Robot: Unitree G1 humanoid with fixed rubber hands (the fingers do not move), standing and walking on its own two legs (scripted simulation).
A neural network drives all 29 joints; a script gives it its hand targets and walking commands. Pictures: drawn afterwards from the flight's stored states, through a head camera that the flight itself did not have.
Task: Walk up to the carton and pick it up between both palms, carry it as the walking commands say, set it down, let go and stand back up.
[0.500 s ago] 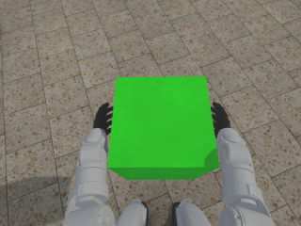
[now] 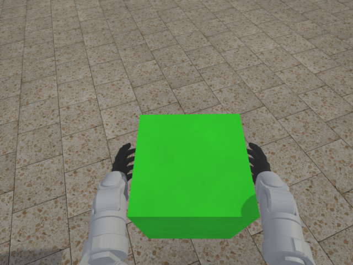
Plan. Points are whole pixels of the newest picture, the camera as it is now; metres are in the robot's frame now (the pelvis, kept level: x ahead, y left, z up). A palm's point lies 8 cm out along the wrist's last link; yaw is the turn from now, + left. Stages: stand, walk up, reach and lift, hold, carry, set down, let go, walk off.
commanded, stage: reach and lift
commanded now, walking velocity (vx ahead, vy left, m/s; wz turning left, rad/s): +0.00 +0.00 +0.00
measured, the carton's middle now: (189, 182) +0.33 +0.00 -0.07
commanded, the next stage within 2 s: hold in 1.52 s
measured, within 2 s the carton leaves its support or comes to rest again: neither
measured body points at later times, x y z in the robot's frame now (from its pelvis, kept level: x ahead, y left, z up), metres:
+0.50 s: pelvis +0.00 +0.00 +0.01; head -0.02 +0.00 +0.46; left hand +0.31 +0.17 +0.05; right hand +0.31 -0.16 +0.05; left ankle +0.02 +0.11 -0.73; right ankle +0.02 -0.11 -0.73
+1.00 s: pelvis +0.00 +0.00 +0.01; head -0.03 +0.00 +0.46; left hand +0.30 +0.17 +0.05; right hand +0.30 -0.17 +0.05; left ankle +0.02 +0.11 -0.73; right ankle +0.02 -0.11 -0.73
